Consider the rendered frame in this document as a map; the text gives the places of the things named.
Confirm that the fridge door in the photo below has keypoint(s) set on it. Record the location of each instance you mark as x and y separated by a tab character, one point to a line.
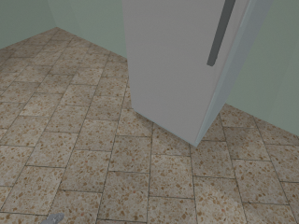
168	43

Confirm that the handle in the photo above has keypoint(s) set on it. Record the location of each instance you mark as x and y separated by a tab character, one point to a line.
221	29

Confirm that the left robot hand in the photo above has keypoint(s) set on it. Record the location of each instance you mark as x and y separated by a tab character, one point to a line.
53	218

